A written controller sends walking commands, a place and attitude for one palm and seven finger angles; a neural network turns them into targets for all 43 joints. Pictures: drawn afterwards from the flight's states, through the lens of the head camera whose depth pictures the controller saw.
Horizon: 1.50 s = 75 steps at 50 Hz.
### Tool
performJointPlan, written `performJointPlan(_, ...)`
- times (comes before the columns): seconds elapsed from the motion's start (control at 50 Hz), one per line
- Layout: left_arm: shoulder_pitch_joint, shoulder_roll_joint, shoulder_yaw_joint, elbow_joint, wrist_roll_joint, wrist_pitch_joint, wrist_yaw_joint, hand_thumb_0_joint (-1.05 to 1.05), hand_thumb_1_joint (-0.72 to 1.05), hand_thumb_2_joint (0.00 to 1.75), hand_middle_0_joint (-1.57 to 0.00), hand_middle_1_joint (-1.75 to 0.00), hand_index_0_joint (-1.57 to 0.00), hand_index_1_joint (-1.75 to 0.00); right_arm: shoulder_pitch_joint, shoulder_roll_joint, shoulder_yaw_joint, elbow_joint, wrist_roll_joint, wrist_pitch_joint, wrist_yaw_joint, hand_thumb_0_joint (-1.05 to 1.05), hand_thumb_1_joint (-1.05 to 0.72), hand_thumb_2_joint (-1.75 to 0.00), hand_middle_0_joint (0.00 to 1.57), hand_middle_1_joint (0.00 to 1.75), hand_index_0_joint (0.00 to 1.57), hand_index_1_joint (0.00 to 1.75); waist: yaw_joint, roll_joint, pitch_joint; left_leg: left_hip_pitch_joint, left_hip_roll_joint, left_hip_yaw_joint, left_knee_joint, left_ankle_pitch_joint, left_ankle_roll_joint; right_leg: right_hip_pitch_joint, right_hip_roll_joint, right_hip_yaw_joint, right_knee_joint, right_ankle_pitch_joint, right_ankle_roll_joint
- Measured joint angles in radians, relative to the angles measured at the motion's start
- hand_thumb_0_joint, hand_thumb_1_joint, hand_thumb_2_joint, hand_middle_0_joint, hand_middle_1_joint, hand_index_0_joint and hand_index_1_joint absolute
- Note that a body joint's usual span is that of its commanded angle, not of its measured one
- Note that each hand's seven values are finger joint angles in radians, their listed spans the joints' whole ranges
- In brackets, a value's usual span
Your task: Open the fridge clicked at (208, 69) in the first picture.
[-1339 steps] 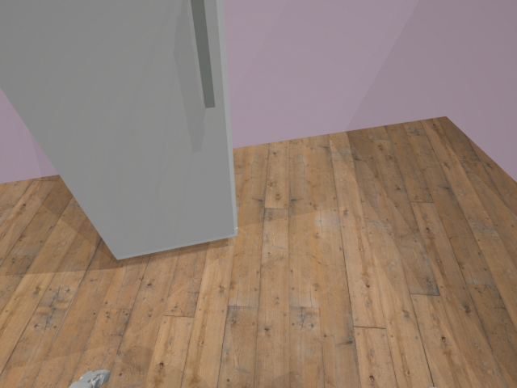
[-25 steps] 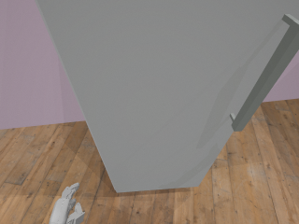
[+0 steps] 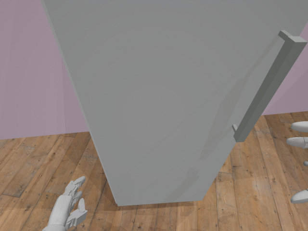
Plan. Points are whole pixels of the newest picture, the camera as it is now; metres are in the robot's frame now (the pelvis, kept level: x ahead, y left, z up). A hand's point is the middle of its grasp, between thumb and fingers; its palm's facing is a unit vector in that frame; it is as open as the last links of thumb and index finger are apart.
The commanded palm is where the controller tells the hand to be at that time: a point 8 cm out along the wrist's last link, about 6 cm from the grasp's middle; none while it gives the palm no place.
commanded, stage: draw the hand back to the body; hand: right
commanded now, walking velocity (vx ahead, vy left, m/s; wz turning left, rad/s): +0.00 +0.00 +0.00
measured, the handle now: (257, 96) +0.40 -0.26 +0.17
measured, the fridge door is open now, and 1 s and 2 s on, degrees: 4 4 4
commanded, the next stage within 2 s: step back with the hand held close in 1.00 s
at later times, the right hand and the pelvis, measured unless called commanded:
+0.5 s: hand (286, 161) +0.22 -0.25 +0.16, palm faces +0.45 +0.82 -0.37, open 9.9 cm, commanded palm +0.17 -0.29 +0.18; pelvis +0.02 +0.02 +0.01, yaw +2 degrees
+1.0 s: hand (281, 167) +0.21 -0.23 +0.16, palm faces +0.43 +0.82 -0.37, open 7.4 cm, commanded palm +0.16 -0.27 +0.18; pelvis +0.01 +0.02 +0.01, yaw +2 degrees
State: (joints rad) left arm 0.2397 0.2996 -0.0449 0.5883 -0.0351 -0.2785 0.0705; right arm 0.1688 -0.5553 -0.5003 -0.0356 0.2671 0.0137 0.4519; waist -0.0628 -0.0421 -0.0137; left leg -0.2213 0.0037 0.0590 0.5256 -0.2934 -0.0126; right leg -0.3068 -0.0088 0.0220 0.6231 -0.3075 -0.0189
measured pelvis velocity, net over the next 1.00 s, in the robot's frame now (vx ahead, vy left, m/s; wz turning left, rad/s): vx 0.01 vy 0.02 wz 0.03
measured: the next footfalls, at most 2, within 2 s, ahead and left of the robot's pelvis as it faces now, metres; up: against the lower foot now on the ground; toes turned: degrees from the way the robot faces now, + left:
none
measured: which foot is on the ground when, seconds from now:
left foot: down 0.00-1.00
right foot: down 0.00-1.00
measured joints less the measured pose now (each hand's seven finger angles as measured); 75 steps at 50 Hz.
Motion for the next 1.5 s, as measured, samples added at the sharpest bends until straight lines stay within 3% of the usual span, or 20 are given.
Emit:
performJointPlan(0.06,-0.015,-0.028,-0.007,0.011,0.019,0.001,0.0,0.01,0.9,0.9,-0.2,-0.3,-0.2,-0.3,0.083,0.08,0.027,-0.128,-0.069,-0.03,-0.246,-0.01,0.39,-0.28,0.26,1.06,0.26,1.06,0.004,0.01,0.01,0.005,0.004,-0.01,-0.016,0.011,0.001,0.017,0.003,-0.011,-0.033,0.017,0.002)
performJointPlan(0.12,-0.015,-0.057,-0.007,0.029,0.026,0.01,0.008,0.01,0.9,0.9,-0.2,-0.3,-0.2,-0.3,0.149,0.135,0.041,-0.211,-0.111,-0.053,-0.398,-0.01,0.29,-0.32,0.25,1.0,0.25,1.0,0.0,0.011,0.009,0.015,0.006,-0.019,-0.027,0.015,0.0,0.035,0.005,-0.02,-0.057,0.025,0.002)
performJointPlan(0.18,-0.008,-0.075,-0.004,0.057,0.03,0.025,0.015,0.01,0.9,0.9,-0.2,-0.3,-0.2,-0.3,0.176,0.158,0.05,-0.246,-0.14,-0.073,-0.489,-0.01,0.2,-0.37,0.25,0.95,0.25,0.95,-0.011,0.002,0.003,0.032,0.009,-0.02,-0.033,0.011,0.0,0.056,0.008,-0.021,-0.072,0.026,0.001)
performJointPlan(0.26,-0.012,-0.081,0.0,0.093,0.032,0.051,0.017,0.01,0.9,0.9,-0.2,-0.3,-0.2,-0.3,0.168,0.174,0.058,-0.236,-0.163,-0.085,-0.551,-0.01,0.06,-0.44,0.25,0.86,0.25,0.86,-0.022,-0.017,0.0,0.055,0.015,-0.02,-0.034,0.002,-0.001,0.085,0.014,-0.022,-0.087,0.025,0.001)
performJointPlan(0.48,-0.035,-0.07,0.023,0.092,0.038,0.097,0.014,0.01,0.9,0.9,-0.2,-0.3,-0.2,-0.3,0.229,0.206,0.148,-0.267,-0.181,-0.076,-0.557,0.0,-0.33,-0.63,0.23,0.63,0.23,0.63,-0.006,-0.008,0.005,0.094,0.009,-0.032,-0.05,-0.004,0.011,0.146,0.007,-0.033,-0.137,0.034,0.012)
performJointPlan(0.78,-0.051,-0.071,0.035,0.061,0.042,0.122,0.02,0.01,0.9,0.9,-0.2,-0.3,-0.2,-0.3,0.303,0.202,0.176,-0.354,-0.182,-0.087,-0.544,0.01,-0.8,-0.86,0.22,0.35,0.22,0.35,-0.012,-0.008,0.018,0.13,-0.011,-0.029,-0.087,0.011,0.025,0.179,-0.012,-0.03,-0.165,0.043,0.027)
performJointPlan(1.16,-0.044,-0.079,0.021,0.077,0.049,0.131,0.02,0.01,0.9,0.9,-0.2,-0.3,-0.2,-0.3,0.268,0.207,0.17,-0.335,-0.189,-0.079,-0.547,0.01,-0.89,-0.9,0.22,0.3,0.22,0.3,-0.015,-0.014,0.031,0.155,-0.013,-0.03,-0.123,0.04,0.021,0.196,-0.013,-0.031,-0.183,0.063,0.023)
performJointPlan(1.28,-0.076,-0.063,0.028,0.039,0.052,0.191,0.0,0.01,0.9,0.9,-0.2,-0.3,-0.2,-0.3,0.252,0.19,0.117,-0.335,-0.21,-0.145,-0.564,0.01,-0.89,-0.9,0.21,0.3,0.21,0.3,0.018,-0.009,0.033,0.089,-0.02,-0.035,-0.152,0.084,0.01,0.107,-0.021,-0.035,-0.157,0.072,0.014)
performJointPlan(1.4,-0.081,-0.063,0.045,-0.01,0.045,0.239,-0.001,0.01,0.9,0.9,-0.2,-0.3,-0.2,-0.3,0.336,0.172,0.136,-0.402,-0.213,-0.154,-0.567,0.01,-0.89,-0.9,0.21,0.3,0.21,0.3,0.05,0.031,0.054,0.022,0.002,-0.062,-0.138,0.107,-0.013,0.059,-0.001,-0.064,-0.169,0.101,-0.009)
performJointPlan(1.5,-0.063,-0.08,0.047,-0.031,0.042,0.248,0.005,0.01,0.9,0.9,-0.2,-0.3,-0.2,-0.3,0.377,0.116,0.108,-0.473,-0.214,-0.174,-0.572,0.01,-0.89,-0.9,0.22,0.3,0.22,0.3,0.058,0.069,0.065,-0.02,0.016,-0.069,-0.101,0.109,-0.025,0.024,0.013,-0.071,-0.145,0.109,-0.025)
